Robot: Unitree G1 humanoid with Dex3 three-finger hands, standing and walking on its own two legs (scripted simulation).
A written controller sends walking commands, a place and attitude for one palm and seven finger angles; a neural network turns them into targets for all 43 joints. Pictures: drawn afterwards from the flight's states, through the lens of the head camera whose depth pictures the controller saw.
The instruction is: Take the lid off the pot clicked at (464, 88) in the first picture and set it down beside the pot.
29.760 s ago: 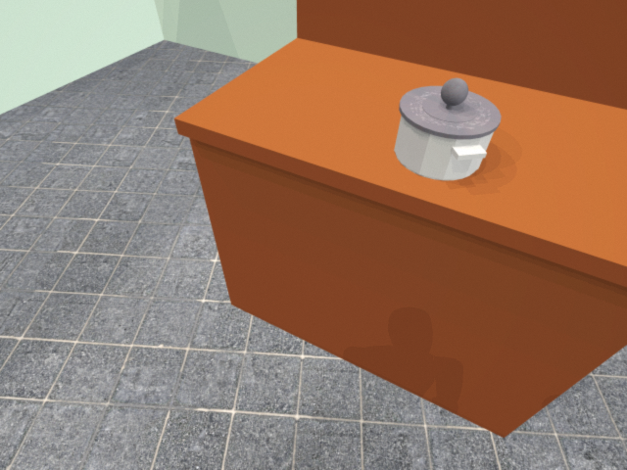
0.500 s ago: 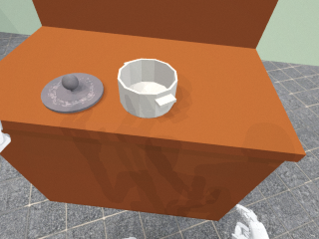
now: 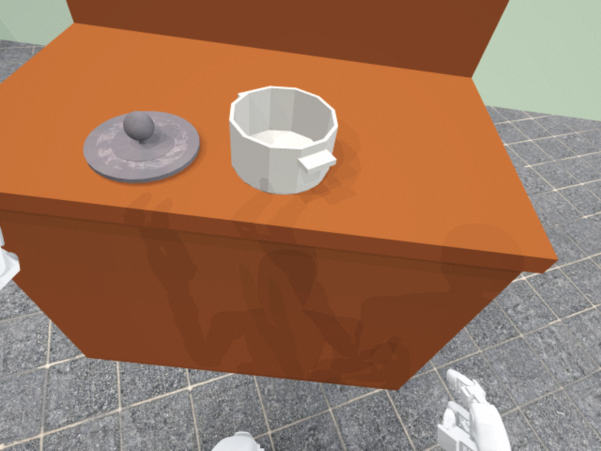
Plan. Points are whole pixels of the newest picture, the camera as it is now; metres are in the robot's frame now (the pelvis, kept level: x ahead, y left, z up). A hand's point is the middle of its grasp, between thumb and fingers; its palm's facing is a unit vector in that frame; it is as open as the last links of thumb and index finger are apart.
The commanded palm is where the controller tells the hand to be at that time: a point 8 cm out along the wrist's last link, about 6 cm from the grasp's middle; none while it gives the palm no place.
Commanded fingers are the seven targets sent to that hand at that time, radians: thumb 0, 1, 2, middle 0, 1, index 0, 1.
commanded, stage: step back with the hand held close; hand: left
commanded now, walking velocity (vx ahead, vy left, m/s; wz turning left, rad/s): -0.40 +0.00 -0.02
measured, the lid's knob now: (139, 126) +0.56 +0.30 +0.10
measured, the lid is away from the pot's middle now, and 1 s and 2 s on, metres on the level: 0.23 0.23 0.23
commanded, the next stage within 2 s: stop stepping back and stand still in 0.32 s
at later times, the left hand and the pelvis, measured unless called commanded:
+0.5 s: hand out of the picture +0.12 +0.26 +0.23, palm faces +0.32 -0.89 -0.33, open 7.4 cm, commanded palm +0.03 +0.31 +0.27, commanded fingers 0.00 0.90 0.90 -0.20 -0.30 -0.20 -0.30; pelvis -0.11 +0.03 +0.02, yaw -2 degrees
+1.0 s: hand out of the picture +0.00 +0.31 +0.25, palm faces +0.41 -0.89 -0.19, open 7.4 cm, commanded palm -0.07 +0.34 +0.27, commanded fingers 0.00 0.90 0.90 -0.20 -0.30 -0.20 -0.30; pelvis -0.22 +0.06 +0.00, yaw -3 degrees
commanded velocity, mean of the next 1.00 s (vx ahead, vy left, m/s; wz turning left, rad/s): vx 0.00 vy -0.04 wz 0.01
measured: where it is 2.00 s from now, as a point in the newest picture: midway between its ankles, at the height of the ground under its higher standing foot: outside the picture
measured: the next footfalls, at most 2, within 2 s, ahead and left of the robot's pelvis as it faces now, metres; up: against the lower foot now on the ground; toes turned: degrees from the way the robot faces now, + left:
right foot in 0.14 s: +0.00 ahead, -0.15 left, +0.00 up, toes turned -1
left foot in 0.32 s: +0.01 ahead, +0.09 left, +0.00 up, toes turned +0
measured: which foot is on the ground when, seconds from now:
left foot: down 0.00-0.16, up 0.18-0.30, down 0.32-0.70, up 0.72-0.88, down 0.90-1.00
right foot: up 0.00-0.12, down 0.14-0.34, up 0.36-0.68, down 0.70-0.88, up 0.90-1.00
